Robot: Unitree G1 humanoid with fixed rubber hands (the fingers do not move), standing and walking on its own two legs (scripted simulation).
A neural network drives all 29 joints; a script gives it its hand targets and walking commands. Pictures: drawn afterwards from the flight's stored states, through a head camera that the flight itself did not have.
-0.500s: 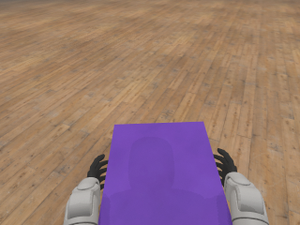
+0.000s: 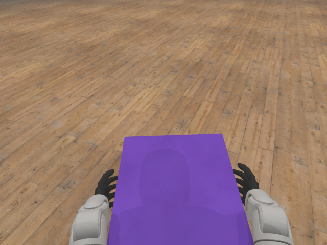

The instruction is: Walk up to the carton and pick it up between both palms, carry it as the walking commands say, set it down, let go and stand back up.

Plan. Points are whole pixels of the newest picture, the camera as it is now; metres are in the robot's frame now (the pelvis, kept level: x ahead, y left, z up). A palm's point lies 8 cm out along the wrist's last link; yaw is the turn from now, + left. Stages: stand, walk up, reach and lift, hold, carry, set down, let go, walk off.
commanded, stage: hold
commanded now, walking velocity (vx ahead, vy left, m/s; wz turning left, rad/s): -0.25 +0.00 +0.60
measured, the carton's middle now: (175, 204) +0.28 +0.00 -0.03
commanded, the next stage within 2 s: carry in 0.02 s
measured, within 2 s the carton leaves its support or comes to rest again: neither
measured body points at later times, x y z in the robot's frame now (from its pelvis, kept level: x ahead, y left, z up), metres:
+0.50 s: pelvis -0.11 +0.01 -0.03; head -0.13 +0.01 +0.42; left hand +0.13 +0.23 +0.03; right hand +0.19 -0.13 +0.05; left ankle -0.07 +0.12 -0.75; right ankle +0.01 -0.11 -0.74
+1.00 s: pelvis -0.28 -0.06 -0.01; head -0.27 -0.08 +0.44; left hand -0.11 +0.21 +0.07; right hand +0.04 -0.12 +0.05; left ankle -0.31 +0.08 -0.65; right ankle -0.20 -0.15 -0.75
